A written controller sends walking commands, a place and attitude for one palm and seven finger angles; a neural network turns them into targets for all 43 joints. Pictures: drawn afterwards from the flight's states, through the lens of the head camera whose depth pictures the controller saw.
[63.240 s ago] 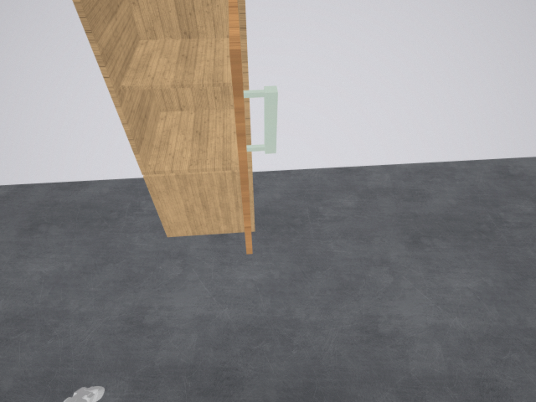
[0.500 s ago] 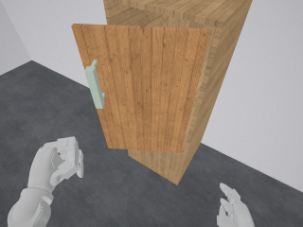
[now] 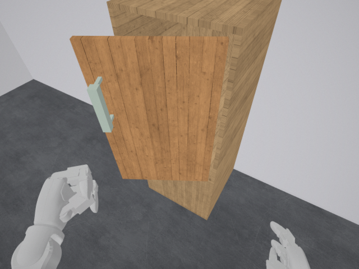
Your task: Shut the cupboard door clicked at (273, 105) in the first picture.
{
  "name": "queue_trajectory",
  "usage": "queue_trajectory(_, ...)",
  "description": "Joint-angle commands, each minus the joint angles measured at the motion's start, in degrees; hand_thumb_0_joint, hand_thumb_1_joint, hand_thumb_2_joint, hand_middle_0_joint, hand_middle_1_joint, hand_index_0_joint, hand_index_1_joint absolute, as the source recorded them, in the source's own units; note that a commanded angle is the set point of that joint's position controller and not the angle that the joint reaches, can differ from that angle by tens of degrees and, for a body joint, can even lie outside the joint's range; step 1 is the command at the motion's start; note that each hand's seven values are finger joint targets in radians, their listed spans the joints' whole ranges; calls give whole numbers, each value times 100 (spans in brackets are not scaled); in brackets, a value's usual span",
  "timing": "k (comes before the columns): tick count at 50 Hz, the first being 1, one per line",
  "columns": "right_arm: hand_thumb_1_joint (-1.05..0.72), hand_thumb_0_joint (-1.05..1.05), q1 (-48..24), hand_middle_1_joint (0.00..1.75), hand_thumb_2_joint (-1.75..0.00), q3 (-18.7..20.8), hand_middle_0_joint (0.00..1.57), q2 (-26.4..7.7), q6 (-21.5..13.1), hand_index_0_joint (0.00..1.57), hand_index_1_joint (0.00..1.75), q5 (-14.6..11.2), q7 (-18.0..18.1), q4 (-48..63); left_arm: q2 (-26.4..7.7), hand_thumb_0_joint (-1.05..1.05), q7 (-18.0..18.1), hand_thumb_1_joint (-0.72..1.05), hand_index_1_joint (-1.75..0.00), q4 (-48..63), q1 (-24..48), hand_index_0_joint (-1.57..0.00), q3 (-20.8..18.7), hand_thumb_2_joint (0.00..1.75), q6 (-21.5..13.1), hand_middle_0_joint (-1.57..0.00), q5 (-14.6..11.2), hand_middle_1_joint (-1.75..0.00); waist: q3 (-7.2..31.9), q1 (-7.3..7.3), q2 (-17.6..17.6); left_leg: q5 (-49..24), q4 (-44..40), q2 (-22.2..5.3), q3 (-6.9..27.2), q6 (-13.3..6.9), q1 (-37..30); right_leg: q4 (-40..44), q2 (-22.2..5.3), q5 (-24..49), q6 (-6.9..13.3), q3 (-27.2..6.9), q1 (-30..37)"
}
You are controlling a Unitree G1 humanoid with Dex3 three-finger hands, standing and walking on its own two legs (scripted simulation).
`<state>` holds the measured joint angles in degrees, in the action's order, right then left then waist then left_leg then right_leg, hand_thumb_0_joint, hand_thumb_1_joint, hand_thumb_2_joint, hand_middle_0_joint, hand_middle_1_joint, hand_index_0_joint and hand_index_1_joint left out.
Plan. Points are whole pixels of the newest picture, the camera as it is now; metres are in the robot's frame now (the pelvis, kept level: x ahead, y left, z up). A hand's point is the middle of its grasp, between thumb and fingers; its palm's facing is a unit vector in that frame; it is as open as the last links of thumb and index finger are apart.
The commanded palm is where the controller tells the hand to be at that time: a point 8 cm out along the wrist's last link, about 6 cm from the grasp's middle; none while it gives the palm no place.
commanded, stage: bring the fist close to the handle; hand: left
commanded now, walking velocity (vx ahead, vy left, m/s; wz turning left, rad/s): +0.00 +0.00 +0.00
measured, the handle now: (103, 105) +0.49 +0.25 +0.10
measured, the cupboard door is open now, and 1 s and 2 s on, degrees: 29 29 25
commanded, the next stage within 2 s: push the door shut along its arc in 1.42 s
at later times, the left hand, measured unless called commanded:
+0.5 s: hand (92, 163) +0.30 +0.22 +0.10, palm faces +0.06 -1.00 -0.03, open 3.1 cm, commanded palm +0.28 +0.26 +0.11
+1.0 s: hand (102, 133) +0.39 +0.22 +0.11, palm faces +0.05 -1.00 -0.02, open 3.1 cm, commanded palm +0.37 +0.26 +0.11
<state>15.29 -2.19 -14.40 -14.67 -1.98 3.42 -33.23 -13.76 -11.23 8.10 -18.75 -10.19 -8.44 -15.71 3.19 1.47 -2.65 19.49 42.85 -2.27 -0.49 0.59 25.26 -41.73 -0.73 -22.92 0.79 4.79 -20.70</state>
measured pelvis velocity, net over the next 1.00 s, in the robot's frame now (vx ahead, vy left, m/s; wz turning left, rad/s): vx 0.00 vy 0.02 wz -0.02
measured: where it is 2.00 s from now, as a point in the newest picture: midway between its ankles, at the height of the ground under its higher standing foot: outside the picture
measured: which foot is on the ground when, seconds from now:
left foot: down 0.00-1.00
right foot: down 0.00-1.00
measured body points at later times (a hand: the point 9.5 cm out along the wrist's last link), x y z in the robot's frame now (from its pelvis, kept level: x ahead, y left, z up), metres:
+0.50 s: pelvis +0.01 +0.00 +0.00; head +0.02 -0.01 +0.45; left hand +0.29 +0.27 +0.11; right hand +0.17 -0.24 -0.08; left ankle +0.03 +0.13 -0.71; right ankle -0.01 -0.11 -0.71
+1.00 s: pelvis +0.00 +0.02 +0.00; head +0.03 +0.02 +0.45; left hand +0.38 +0.27 +0.11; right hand +0.13 -0.23 -0.10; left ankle +0.03 +0.13 -0.71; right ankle -0.01 -0.11 -0.71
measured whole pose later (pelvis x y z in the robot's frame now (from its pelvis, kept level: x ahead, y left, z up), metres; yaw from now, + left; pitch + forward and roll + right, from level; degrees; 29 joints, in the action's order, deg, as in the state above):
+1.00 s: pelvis +0.00 +0.02 +0.00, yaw -1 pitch +5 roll -1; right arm 15.3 -2.3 -14.5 -8.0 -2.0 3.9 -37.3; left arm -19.0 -12.1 -33.7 23.4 -15.8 -9.1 -12.0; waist 2.5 -1.0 -1.3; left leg 18.7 42.2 -1.7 -2.0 -0.8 29.0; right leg -40.6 -1.3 -21.3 -0.4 3.3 -24.7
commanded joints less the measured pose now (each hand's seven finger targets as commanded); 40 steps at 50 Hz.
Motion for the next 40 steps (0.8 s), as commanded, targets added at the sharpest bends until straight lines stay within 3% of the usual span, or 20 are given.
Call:
queue_trajectory(1, -90, 0, -603, 30, -90, 235, 20, -587, -349, 20, 30, -30, 83, 940, -744, 0, -9, 90, -150, 1188, 814, -130, -486, 90, -383, -130, -150, -150, 511, -26, 241, -640, -550, 278, 40, -182, -492, 957, 33, 764, -106, -401, -212)
queue_trajectory(3, -90, 0, -544, 30, -90, 237, 20, -641, -311, 20, 30, -18, 123, 799, -1054, 0, 10, 90, -150, 891, 1266, -130, -741, 90, -395, -130, -127, -150, 332, -113, 489, -554, -507, 266, 59, -184, -336, 1018, 33, 559, -130, -483, -282)
queue_trajectory(6, -90, 0, -608, 30, -90, 229, 20, -619, -334, 20, 30, -37, 153, 749, -921, 0, -57, 90, -150, 761, 1932, -130, -575, 90, -460, -130, -120, -150, 476, -125, 80, -533, -548, 281, 65, -184, -520, 973, 30, 572, -96, -452, -326)
queue_trajectory(8, -90, 0, -573, 30, -90, 235, 20, -654, -329, 20, 30, -38, 175, 691, -1109, 0, -106, 90, -150, 501, 2031, -130, -724, 90, -447, -130, -134, -150, 636, -108, 213, -676, -529, 272, 76, -202, -556, 941, 46, 796, -101, -465, -221)
queue_trajectory(9, -90, 0, -593, 30, -90, 233, 20, -638, -325, 20, 30, -47, 178, 690, -1008, 0, -155, 90, -150, 364, 2140, -130, -641, 90, -426, -130, -145, -150, 685, -108, 229, -712, -539, 285, 60, -197, -551, 937, 18, 884, -107, -477, -168)
queue_trajectory(12, -90, 0, -571, 30, -90, 248, 20, -647, -313, 20, 30, -54, 178, 677, -964, 0, -265, 90, -150, 228, 2371, -130, -586, 90, -362, -130, -156, -150, 984, -61, 6, -1050, -585, 285, 61, -190, -801, 769, 56, 1476, -76, -333, -52)
queue_trajectory(13, -90, 0, -533, 30, -90, 256, 20, -669, -298, 20, 30, -45, 171, 690, -1112, 0, -267, 90, -150, 13, 2201, -130, -767, 90, -308, -130, -190, -150, 1029, -13, 356, -1121, -552, 277, 59, -201, -690, 791, 47, 1580, -108, -388, 71)
queue_trajectory(16, -90, 0, -532, 30, -90, 255, 20, -684, -195, 20, 30, -54, 163, 651, -1162, 0, -291, 90, -150, -331, 2594, -130, -846, 90, -202, -130, -196, -150, 853, -45, 401, -1152, -587, 290, 28, -188, -621, 791, 32, 1737, -122, -380, 14)
queue_trajectory(18, -90, 0, -517, 30, -90, 280, 20, -711, -122, 20, 30, -37, 161, 664, -1471, 0, -262, 90, -150, -493, 2540, -130, -1200, 90, -194, -130, -207, -150, 984, 66, 456, -1289, -573, 280, -1, -188, -584, 764, 19, 1891, -127, -427, 185)
queue_trajectory(22, -90, 0, -529, 30, -90, 278, 20, -674, -60, 20, 30, -49, 142, 697, -1224, 0, -284, 90, -150, -396, 3138, -130, -919, 90, -297, -130, -173, -150, 1123, -30, 17, -1471, -601, 287, -32, -179, -870, 674, 76, 2107, -74, -309, 71)
queue_trajectory(23, -90, 0, -473, 30, -90, 282, 20, -702, -48, 20, 30, -39, 145, 656, -1367, 0, -271, 90, -150, -541, 3150, -130, -1019, 90, -317, -130, -165, -150, 1075, -59, 267, -1482, -575, 255, -7, -193, -781, 686, 81, 2116, -88, -328, 88)
queue_trajectory(25, -90, 0, -473, 30, -90, 294, 20, -706, -21, 20, 30, -56, 143, 633, -1218, 0, -306, 90, -150, -643, 3382, -130, -846, 90, -343, -130, -144, -150, 1065, -116, 116, -1422, -607, 260, -10, -188, -841, 682, 98, 2050, -77, -297, -27)
queue_trajectory(29, -90, 0, -438, 30, -90, 319, 20, -752, 47, 20, 30, -49, 161, 584, -1421, 0, -307, 90, -150, -982, 3684, -130, -992, 90, -325, -130, -107, -150, 1202, -104, 172, -1370, -621, 257, 2, -193, -828, 684, 99, 1936, -64, -309, -14)
queue_trajectory(32, -90, 0, -429, 30, -90, 310, 20, -762, 112, 20, 30, -50, 178, 524, -1511, 0, -297, 90, -150, -1224, 4182, -130, -1045, 90, -345, -130, -81, -150, 1203, -122, -7, -1363, -668, 246, 49, -165, -869, 663, 118, 1847, -12, -261, -68)
queue_trajectory(33, -90, 0, -404, 30, -90, 313, 20, -781, 131, 20, 30, -46, 180, 516, -1600, 0, -278, 90, -150, -1278, 4255, -130, -1062, 90, -358, -130, -54, -150, 1271, -130, 166, -1360, -646, 224, 48, -185, -855, 666, 119, 1825, -24, -280, -32)
queue_trajectory(34, -90, 0, -440, 30, -90, 295, 20, -759, 135, 20, 30, -53, 176, 519, -1403, 0, -289, 90, -150, -1329, 4514, -130, -842, 90, -351, -130, -25, -150, 1260, -182, -59, -1325, -662, 237, 44, -181, -895, 664, 109, 1791, -17, -274, -129)
queue_trajectory(35, -90, 0, -407, 30, -90, 294, 20, -762, 145, 20, 30, -54, 180, 469, -1379, 0, -273, 90, -150, -1460, 4817, -130, -802, 90, -350, -130, -23, -150, 1188, -235, 30, -1278, -670, 226, 86, -171, -890, 668, 123, 1730, -10, -242, -205)
queue_trajectory(36, -90, 0, -372, 30, -90, 318, 20, -794, 168, 20, 30, -49, 194, 421, -1576, 0, -246, 90, -150, -1671, 4878, -130, -1000, 90, -351, -130, -9, -150, 1201, -203, -15, -1226, -670, 218, 87, -158, -893, 680, 134, 1648, 1, -251, -234)
queue_trajectory(39, -90, 0, -312, 30, -90, 325, 20, -807, 227, 20, 30, -42, 180, 434, -1593, 0, -215, 90, -150, -1946, 4986, -130, -975, 90, -388, -130, 66, -150, 1397, -188, 123, -1350, -673, 197, 102, -168, -914, 645, 136, 1749, 12, -238, -159)
queue_trajectory(40, -90, 0, -324, 30, -90, 302, 20, -788, 242, 20, 30, -50, 166, 420, -1371, 0, -225, 90, -150, -1973, 5310, -130, -706, 90, -389, -130, 93, -150, 1360, -269, -61, -1266, -685, 204, 101, -154, -934, 647, 131, 1661, 7, -220, -274)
